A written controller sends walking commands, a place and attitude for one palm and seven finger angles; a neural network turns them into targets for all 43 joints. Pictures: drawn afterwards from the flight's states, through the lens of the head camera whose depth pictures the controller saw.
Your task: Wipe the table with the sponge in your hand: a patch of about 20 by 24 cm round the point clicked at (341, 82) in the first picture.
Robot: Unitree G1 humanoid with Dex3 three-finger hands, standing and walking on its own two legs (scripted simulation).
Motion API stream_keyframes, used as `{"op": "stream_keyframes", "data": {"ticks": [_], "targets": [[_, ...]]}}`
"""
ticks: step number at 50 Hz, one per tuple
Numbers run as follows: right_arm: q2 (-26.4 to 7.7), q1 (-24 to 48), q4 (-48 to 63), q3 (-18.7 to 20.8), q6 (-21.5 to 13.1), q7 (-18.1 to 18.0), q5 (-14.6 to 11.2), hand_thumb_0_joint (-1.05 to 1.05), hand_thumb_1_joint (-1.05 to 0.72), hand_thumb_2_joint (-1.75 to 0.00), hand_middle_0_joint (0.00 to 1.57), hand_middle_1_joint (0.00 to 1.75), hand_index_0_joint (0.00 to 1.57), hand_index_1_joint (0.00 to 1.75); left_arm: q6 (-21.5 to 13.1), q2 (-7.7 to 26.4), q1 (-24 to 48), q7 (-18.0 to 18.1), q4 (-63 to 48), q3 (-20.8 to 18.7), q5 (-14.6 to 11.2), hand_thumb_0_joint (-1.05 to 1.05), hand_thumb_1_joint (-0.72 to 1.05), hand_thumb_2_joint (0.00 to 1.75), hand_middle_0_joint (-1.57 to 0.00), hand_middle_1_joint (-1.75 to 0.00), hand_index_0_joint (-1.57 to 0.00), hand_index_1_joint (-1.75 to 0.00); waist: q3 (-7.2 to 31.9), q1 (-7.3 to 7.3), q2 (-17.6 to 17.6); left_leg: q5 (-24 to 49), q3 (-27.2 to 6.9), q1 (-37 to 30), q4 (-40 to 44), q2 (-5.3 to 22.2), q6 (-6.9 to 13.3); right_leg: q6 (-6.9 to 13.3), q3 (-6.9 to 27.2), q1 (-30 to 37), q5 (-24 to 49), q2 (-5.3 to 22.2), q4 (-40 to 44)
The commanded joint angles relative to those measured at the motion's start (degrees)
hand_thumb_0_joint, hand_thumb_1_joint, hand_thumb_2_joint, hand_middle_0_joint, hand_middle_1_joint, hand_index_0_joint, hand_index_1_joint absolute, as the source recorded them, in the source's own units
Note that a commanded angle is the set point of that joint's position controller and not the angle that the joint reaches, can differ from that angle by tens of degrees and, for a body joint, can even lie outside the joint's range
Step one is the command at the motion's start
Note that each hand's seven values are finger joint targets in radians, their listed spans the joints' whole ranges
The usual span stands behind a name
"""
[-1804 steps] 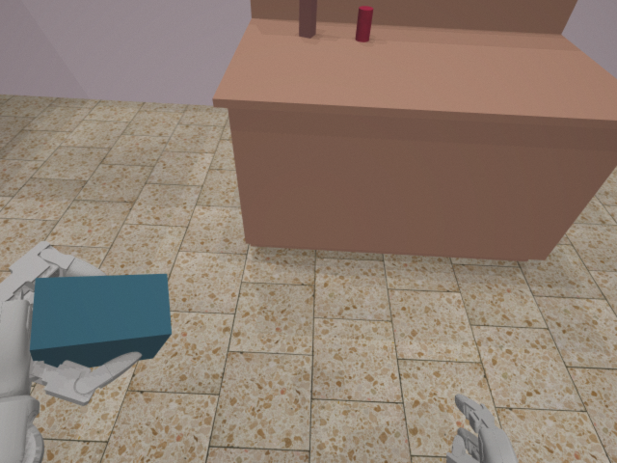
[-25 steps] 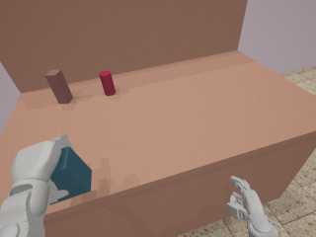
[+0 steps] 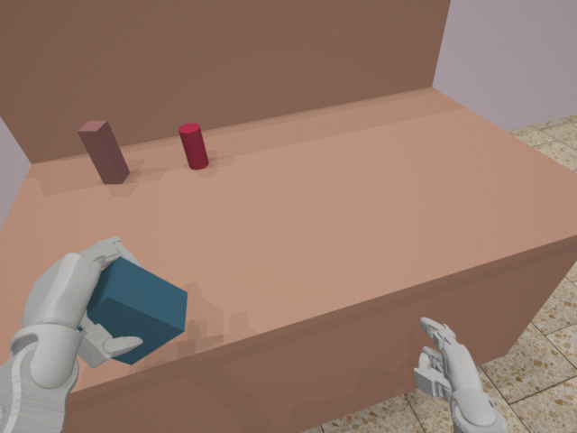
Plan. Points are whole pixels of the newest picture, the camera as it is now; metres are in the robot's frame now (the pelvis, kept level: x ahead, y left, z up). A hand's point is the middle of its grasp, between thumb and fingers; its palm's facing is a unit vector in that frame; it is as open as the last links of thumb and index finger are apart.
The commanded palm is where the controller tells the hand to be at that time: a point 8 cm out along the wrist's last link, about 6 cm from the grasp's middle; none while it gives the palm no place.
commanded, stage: step back with the hand held close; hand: left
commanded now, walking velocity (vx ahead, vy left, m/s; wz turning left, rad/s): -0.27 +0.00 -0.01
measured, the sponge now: (137, 318) +0.21 +0.25 +0.09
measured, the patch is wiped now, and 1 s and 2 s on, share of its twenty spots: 1.00 1.00 1.00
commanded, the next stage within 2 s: stop stepping back and stand still in 1.46 s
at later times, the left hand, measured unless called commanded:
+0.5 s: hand (99, 291) +0.20 +0.26 +0.16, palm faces +0.32 -0.83 -0.45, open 10.3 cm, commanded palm +0.14 +0.31 +0.19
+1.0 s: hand (58, 329) +0.15 +0.27 +0.16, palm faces +0.40 -0.82 -0.41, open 10.3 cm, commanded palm +0.09 +0.31 +0.19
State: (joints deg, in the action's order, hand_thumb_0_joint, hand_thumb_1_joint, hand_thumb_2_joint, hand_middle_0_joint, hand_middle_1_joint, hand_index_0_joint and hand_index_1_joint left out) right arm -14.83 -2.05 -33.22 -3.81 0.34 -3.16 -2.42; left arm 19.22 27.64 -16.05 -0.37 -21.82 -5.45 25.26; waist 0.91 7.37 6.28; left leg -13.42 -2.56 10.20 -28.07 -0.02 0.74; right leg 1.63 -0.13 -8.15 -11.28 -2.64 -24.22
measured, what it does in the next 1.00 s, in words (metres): shifts its weight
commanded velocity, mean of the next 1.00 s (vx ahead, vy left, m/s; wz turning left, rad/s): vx -0.31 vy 0.00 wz -0.03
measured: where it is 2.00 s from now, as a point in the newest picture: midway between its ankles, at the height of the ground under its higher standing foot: outside the picture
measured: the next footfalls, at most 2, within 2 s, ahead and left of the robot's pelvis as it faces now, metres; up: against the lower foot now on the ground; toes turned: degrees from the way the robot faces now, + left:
left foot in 1.30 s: -0.08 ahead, +0.15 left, +0.00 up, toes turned +4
right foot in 1.64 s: -0.20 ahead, -0.11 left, +0.00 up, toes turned +0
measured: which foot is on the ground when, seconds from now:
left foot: down 0.00-1.00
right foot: down 0.00-1.00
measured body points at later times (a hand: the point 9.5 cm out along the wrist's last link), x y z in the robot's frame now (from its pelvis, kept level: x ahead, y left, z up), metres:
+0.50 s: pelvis -0.02 +0.03 -0.01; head +0.00 +0.05 +0.43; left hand +0.18 +0.30 +0.18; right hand +0.13 -0.22 -0.09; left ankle +0.03 +0.12 -0.74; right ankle +0.03 -0.10 -0.74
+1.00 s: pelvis -0.07 +0.03 -0.03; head -0.05 +0.06 +0.42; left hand +0.12 +0.32 +0.19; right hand +0.12 -0.21 -0.09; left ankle +0.03 +0.12 -0.74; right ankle +0.01 -0.10 -0.74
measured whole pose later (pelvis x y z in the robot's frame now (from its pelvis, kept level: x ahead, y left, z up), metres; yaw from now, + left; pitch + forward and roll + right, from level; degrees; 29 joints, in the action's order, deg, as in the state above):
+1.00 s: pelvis -0.07 +0.03 -0.03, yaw +0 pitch +1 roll -3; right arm -12.5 -10.9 -31.3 -1.1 -5.0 -3.2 0.5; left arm -8.9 24.1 -25.7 7.8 -36.2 -23.1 -0.4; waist -0.1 -0.6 -0.7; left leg -13.6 -1.7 31.6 -44.0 -0.2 2.5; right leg -1.2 0.4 -28.4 -15.3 -2.8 -41.6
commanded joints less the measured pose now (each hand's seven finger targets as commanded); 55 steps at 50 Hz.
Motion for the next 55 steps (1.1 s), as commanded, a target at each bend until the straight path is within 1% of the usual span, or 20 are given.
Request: {"op": "stream_keyframes", "data": {"ticks": [1, 3, 6, 10, 14, 20, 21, 22, 26, 27, 34, 40, 42, 45, 48, 50, 51, 53, 54, 55], "targets": [[-3.81, -2.08, 12.02, 2.26, -3.92, -1.29, 1.15, 0.00, -0.90, -0.90, 0.20, 0.30, 0.20, 0.30, -20.11, 10.95, 8.63, 5.76, -19.51, -20.10, -28.31, 0.00, 0.10, 1.30, -1.20, -1.60, -1.20, -1.60, 3.05, -6.01, -13.70, -6.54, -1.90, -2.42, -6.29, -0.13, 1.49, 2.58, 10.92, -15.23, -2.09, 10.06, 9.59], [-5.14, -1.78, 11.96, 2.75, -4.53, -1.81, 1.65, 0.00, -0.90, -0.90, 0.20, 0.30, 0.20, 0.30, -24.04, 8.38, 3.91, 6.86, -26.33, -19.87, -29.64, 0.00, 0.10, 1.30, -1.20, -1.60, -1.20, -1.60, 8.88, -6.30, -1.09, -0.27, -3.01, -1.68, -3.97, 2.15, 1.66, 2.63, 8.32, -10.76, 6.93, 10.93, 2.49], [-6.50, -2.57, 11.78, 3.98, -4.98, -1.90, 2.04, 0.00, -0.90, -0.90, 0.20, 0.30, 0.20, 0.30, -27.21, 9.77, -4.07, 7.96, -27.55, -24.66, -30.26, 0.00, 0.10, 1.30, -1.20, -1.60, -1.20, -1.60, 7.96, -5.78, 4.59, -0.68, -7.14, 6.00, 0.70, 4.59, 2.22, 0.86, 4.32, -7.95, 5.36, 7.52, -2.58], [-5.99, -4.10, 11.06, 5.14, -5.23, -1.85, 1.77, 0.00, -0.90, -0.90, 0.20, 0.30, 0.20, 0.30, -29.13, 6.56, -9.82, 8.14, -23.10, -24.77, -29.80, 0.00, 0.10, 1.30, -1.20, -1.60, -1.20, -1.60, 10.93, -6.15, -1.88, 8.44, -8.37, 8.33, -0.65, 5.82, 2.40, -0.30, 2.39, -5.83, 10.15, 5.88, -5.29], [-6.36, -4.09, 10.49, 5.86, -5.66, -1.76, 1.58, 0.00, -0.90, -0.90, 0.20, 0.30, 0.20, 0.30, -29.79, 5.28, -10.53, 8.11, -22.14, -23.53, -29.54, 0.00, 0.10, 1.30, -1.20, -1.60, -1.20, -1.60, 10.41, -6.44, -2.01, 12.08, -9.16, 8.11, -0.25, 6.86, 2.60, -0.89, 1.88, -7.22, 7.68, 4.80, -5.84], [-6.66, -3.65, 10.22, 6.10, -6.92, -1.46, 1.86, 0.00, -0.90, -0.90, 0.20, 0.30, 0.20, 0.30, -30.97, 6.03, -10.58, 8.76, -27.31, -23.90, -28.58, 0.00, 0.10, 1.30, -1.20, -1.60, -1.20, -1.60, 9.81, -6.40, 0.42, 3.70, -10.22, 14.01, 1.22, 7.08, 3.17, -0.76, 2.61, -5.09, 6.21, 4.41, -7.40], [-6.97, -3.65, 10.09, 6.36, -7.03, -1.57, 1.79, 0.00, -0.90, -0.90, 0.20, 0.30, 0.20, 0.30, -31.20, 8.14, -10.32, 9.05, -28.87, -25.84, -28.42, 0.00, 0.10, 1.30, -1.20, -1.60, -1.20, -1.60, 10.45, -6.45, 0.17, 2.64, -10.39, 14.14, 1.73, 7.05, 3.11, -0.58, 2.69, -4.38, 6.91, 4.66, -8.15], [-6.32, -4.19, 9.82, 6.10, -7.09, -1.53, 1.91, 0.00, -0.90, -0.90, 0.20, 0.30, 0.20, 0.30, -31.28, 6.31, -11.21, 9.00, -27.75, -24.82, -28.44, 0.00, 0.10, 1.30, -1.20, -1.60, -1.20, -1.60, 10.35, -6.63, -0.12, 0.81, -10.44, 15.53, 1.63, 7.00, 3.22, -0.63, 2.59, -4.09, 6.35, 4.57, -8.48], [-6.74, -4.61, 9.63, 6.60, -7.27, -1.57, 2.01, 0.00, -0.90, -0.90, 0.20, 0.30, 0.20, 0.30, -31.81, 7.87, -10.19, 9.26, -27.45, -26.67, -28.33, 0.00, 0.10, 1.30, -1.20, -1.60, -1.20, -1.60, 9.29, -7.28, -1.13, -8.08, -9.17, 17.41, 0.11, 5.93, 2.69, 0.22, 4.39, -6.44, 6.27, 6.14, -7.54], [-6.02, -5.00, 9.39, 6.35, -7.20, -1.51, 1.98, 0.00, -0.90, -0.90, 0.20, 0.30, 0.20, 0.30, -31.90, 5.74, -10.00, 9.15, -26.62, -25.11, -28.34, 0.00, 0.10, 1.30, -1.20, -1.60, -1.20, -1.60, 9.15, -7.50, -0.21, -9.74, -8.85, 17.64, -0.04, 5.85, 2.65, 0.18, 4.01, -7.19, 5.18, 5.99, -7.87], [-6.38, -4.46, 9.98, 6.12, -7.28, -1.65, 1.94, 0.00, -0.90, -0.90, 0.20, 0.30, 0.20, 0.30, -31.21, 4.22, -4.31, 9.03, -22.69, -22.77, -27.82, 0.00, 0.10, 1.30, -1.20, -1.60, -1.20, -1.60, 5.22, -7.84, -2.57, -19.59, -8.82, 20.13, -0.68, 5.56, 2.77, -0.20, 5.23, -12.62, -2.74, 5.39, -5.92], [-6.10, -3.50, 10.29, 6.00, -7.24, -1.52, 2.07, 0.00, -0.90, -0.90, 0.20, 0.30, 0.20, 0.30, -31.38, 4.88, -2.00, 9.44, -24.52, -22.20, -27.38, 0.00, 0.10, 1.30, -1.20, -1.60, -1.20, -1.60, 5.51, -7.89, -4.77, -19.33, -7.18, 19.69, -4.84, 4.54, 2.21, 0.84, 8.02, -15.71, -4.83, 7.92, -3.80], [-5.79, -3.63, 10.26, 5.94, -7.11, -1.39, 2.13, 0.00, -0.90, -0.90, 0.20, 0.30, 0.20, 0.30, -31.57, 4.91, -3.01, 9.59, -26.21, -22.38, -27.52, 0.00, 0.10, 1.30, -1.20, -1.60, -1.20, -1.60, 6.95, -8.08, -3.19, -17.20, -7.81, 18.84, -3.36, 5.16, 2.21, 0.78, 6.85, -14.88, -1.59, 7.48, -6.35], [-6.49, -3.46, 10.46, 6.38, -7.33, -1.16, 2.31, 0.00, -0.90, -0.90, 0.20, 0.30, 0.20, 0.30, -32.18, 5.38, -3.52, 9.85, -27.91, -23.83, -26.85, 0.00, 0.10, 1.30, -1.20, -1.60, -1.20, -1.60, 7.46, -8.00, 0.44, -23.45, -9.87, 24.21, 0.04, 7.19, 3.45, -0.26, 5.37, -11.04, -3.17, 5.04, -10.37], [-6.94, -4.12, 10.18, 6.85, -8.29, -0.89, 3.10, 0.00, -0.90, -0.90, 0.20, 0.30, 0.20, 0.30, -32.46, 5.28, -4.10, 9.79, -28.69, -25.19, -25.79, 0.00, 0.10, 1.30, -1.20, -1.60, -1.20, -1.60, 7.92, -7.96, 9.21, -27.63, -17.88, 30.97, 10.76, 14.27, 6.70, -2.71, 1.90, -4.10, -7.19, -0.85, -25.00], [-6.26, -5.96, 8.95, 7.15, -8.80, -0.23, 3.61, 0.00, -0.90, -0.90, 0.20, 0.30, 0.20, 0.30, -32.71, 5.39, -3.17, 9.51, -27.95, -25.80, -25.46, 0.00, 0.10, 1.30, -1.20, -1.60, -1.20, -1.60, 7.39, -7.59, 5.88, -17.34, -17.44, 29.40, 7.99, 15.26, 7.41, -2.81, 3.03, -3.32, -7.05, -1.38, -23.19], [-6.21, -6.29, 8.70, 7.28, -9.06, -0.20, 3.33, 0.00, -0.90, -0.90, 0.20, 0.30, 0.20, 0.30, -32.81, 6.66, -3.87, 9.40, -27.68, -26.89, -25.94, 0.00, 0.10, 1.30, -1.20, -1.60, -1.20, -1.60, 8.56, -7.50, 3.15, -10.67, -16.01, 24.52, 4.70, 14.21, 6.61, -2.46, 3.29, -4.56, -6.54, -1.04, -18.22], [-5.79, -5.55, 8.20, 6.23, -9.29, 0.11, 3.32, 0.00, -0.90, -0.90, 0.20, 0.30, 0.20, 0.30, -33.37, 4.10, -4.29, 8.77, -25.50, -24.44, -26.28, 0.00, 0.10, 1.30, -1.20, -1.60, -1.20, -1.60, 6.62, -7.57, 2.53, -7.88, -13.98, 22.91, -1.62, 11.82, 4.98, -1.19, 4.28, -4.47, -0.26, 0.67, -7.27], [-5.11, -5.87, 7.54, 6.07, -8.89, 0.27, 2.87, 0.00, -0.90, -0.90, 0.20, 0.30, 0.20, 0.30, -33.51, 3.89, -5.17, 8.74, -23.01, -23.70, -26.64, 0.00, 0.10, 1.30, -1.20, -1.60, -1.20, -1.60, 7.91, -7.83, -2.62, -4.92, -10.13, 19.36, -10.46, 8.14, 2.78, 0.63, 6.60, -5.69, 13.12, 4.74, -1.46], [-4.02, -5.96, 7.98, 6.68, -8.37, 0.08, 1.99, 0.00, -0.90, -0.90, 0.20, 0.30, 0.20, 0.30, -33.28, 3.53, -4.46, 8.66, -23.84, -21.66, -27.25, 0.00, 0.10, 1.30, -1.20, -1.60, -1.20, -1.60, 9.91, -8.28, -13.46, -10.48, -3.54, 19.10, -20.53, 2.29, -1.21, 4.76, 14.71, -7.72, 19.82, 12.91, 0.74]]}}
